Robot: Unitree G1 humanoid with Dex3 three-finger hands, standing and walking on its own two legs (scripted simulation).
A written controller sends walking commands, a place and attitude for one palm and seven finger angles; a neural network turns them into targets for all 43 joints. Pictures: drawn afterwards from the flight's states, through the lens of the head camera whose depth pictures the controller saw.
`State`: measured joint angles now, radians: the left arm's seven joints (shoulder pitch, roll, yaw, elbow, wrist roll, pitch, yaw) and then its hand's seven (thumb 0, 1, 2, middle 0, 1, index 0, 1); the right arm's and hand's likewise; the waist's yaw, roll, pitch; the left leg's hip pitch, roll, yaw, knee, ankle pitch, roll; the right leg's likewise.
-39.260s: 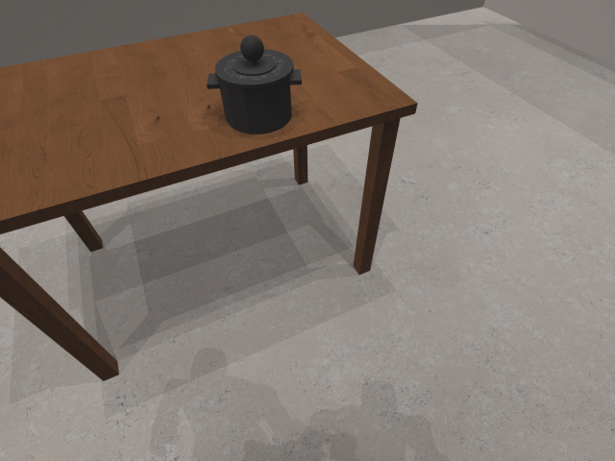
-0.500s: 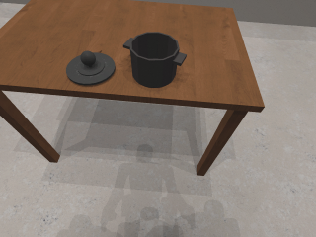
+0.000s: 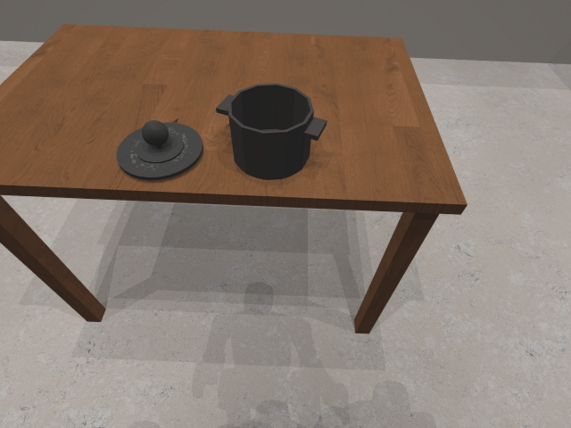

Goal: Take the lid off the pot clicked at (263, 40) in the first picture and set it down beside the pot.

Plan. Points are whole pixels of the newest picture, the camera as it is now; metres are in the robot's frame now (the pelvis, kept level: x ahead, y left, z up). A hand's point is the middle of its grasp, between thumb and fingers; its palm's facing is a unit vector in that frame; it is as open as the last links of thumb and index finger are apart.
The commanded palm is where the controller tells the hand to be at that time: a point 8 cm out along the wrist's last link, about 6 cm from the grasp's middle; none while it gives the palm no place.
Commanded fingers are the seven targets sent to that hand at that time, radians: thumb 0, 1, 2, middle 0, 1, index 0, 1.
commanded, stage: let the arm hang, fingers relaxed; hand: left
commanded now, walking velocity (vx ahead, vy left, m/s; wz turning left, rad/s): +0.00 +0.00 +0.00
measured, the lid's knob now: (155, 133) +0.62 +0.28 +0.04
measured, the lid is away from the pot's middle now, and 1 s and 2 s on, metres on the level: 0.23 0.23 0.23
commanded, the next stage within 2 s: look to check the result in 0.06 s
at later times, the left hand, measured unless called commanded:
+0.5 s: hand out of the picture -0.02 +0.17 -0.17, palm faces +0.03 -0.98 -0.19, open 7.3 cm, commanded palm none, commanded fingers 0.00 0.90 0.90 -0.20 -0.30 -0.20 -0.30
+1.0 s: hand out of the picture -0.03 +0.17 -0.17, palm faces +0.03 -0.98 -0.19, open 7.3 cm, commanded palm none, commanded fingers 0.00 0.90 0.90 -0.20 -0.30 -0.20 -0.30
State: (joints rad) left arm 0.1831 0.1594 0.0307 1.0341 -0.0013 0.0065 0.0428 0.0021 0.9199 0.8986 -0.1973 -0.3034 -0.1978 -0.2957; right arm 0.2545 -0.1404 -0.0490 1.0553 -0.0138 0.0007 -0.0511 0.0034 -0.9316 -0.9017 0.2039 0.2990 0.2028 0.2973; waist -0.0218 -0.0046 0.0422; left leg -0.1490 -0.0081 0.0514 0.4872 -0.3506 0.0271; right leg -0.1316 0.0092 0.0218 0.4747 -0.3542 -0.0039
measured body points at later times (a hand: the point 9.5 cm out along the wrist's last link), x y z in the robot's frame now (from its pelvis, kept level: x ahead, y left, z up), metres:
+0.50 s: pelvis -0.02 +0.00 +0.00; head +0.01 +0.00 +0.45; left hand -0.02 +0.22 -0.16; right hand -0.04 -0.21 -0.16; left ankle -0.06 +0.10 -0.74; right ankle -0.07 -0.12 -0.74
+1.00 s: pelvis -0.03 +0.00 +0.00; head +0.00 +0.00 +0.45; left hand -0.03 +0.22 -0.16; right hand -0.05 -0.21 -0.16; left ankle -0.06 +0.10 -0.74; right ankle -0.07 -0.12 -0.74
